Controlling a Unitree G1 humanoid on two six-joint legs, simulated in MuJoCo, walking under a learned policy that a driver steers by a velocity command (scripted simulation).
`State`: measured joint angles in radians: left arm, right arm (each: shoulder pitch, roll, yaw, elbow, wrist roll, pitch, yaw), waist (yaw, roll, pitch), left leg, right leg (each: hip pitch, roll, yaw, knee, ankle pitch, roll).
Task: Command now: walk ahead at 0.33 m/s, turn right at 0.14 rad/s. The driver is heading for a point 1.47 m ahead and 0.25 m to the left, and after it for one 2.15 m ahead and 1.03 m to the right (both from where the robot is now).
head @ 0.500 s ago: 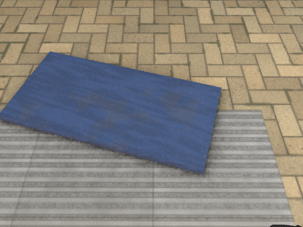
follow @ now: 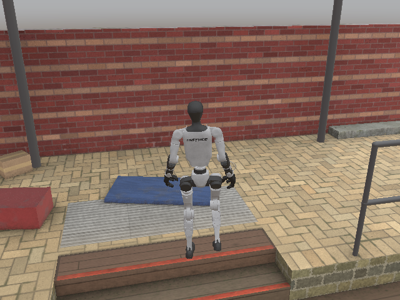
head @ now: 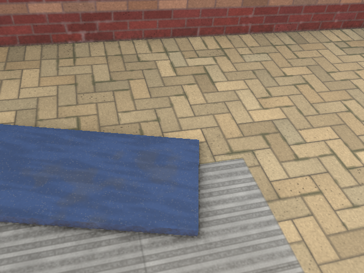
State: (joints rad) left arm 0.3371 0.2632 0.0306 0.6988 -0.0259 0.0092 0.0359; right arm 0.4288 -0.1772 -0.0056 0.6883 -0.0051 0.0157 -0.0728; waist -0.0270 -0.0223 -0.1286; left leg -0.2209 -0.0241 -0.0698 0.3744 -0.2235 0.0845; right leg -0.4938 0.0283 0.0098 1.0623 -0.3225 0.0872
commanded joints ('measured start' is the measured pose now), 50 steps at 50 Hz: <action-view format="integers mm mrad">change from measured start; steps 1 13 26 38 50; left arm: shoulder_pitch -135 8 103 102 -62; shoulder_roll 45 96 100 130 87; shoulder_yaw -6 16 19 33 36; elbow -102 -70 50 47 9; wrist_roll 0 25 54 39 -3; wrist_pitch -48 -125 -115 -80 -65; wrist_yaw -5 -10 -24 -29 -33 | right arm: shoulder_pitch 15 -75 -291 66 -154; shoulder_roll -177 -173 -111 -350 -187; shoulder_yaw -51 -43 -39 -139 -72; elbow -39 -70 -78 -60 -30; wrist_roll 14 32 40 29 -16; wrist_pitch -11 -70 -37 -17 -139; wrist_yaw -7 82 115 101 95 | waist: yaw -23 21 85 -122 34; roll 209 -106 -38 53 82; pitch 182 157 280 -76 178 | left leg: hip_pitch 19 -794 -794 494 22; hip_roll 215 59 131 129 219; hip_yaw -314 -98 -10 -83 46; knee -243 952 739 241 -224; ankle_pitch -398 -61 265 120 321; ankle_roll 137 -75 -79 142 118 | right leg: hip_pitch -118 466 470 153 -218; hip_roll -4 -402 -329 -206 -170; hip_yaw -19 492 -67 -219 111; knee -219 -897 -969 -46 106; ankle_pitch -16 -489 124 327 232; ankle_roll -24 -301 -253 -120 -65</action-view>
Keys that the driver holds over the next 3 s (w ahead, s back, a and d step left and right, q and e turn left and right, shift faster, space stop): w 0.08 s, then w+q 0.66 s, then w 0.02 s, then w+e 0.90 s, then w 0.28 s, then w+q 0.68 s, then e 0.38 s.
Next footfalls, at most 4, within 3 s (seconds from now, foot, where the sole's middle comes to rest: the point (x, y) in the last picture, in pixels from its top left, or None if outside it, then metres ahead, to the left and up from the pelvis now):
0.18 right None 0.06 -0.13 -0.79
0.74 left None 0.35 0.22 -0.79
1.30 right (142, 260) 0.69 0.11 -0.79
1.70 left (90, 194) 0.97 0.35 -0.74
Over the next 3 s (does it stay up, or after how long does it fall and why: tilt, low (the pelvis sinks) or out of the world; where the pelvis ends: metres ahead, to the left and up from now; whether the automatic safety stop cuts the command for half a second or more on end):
stays up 1.42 0.24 0.01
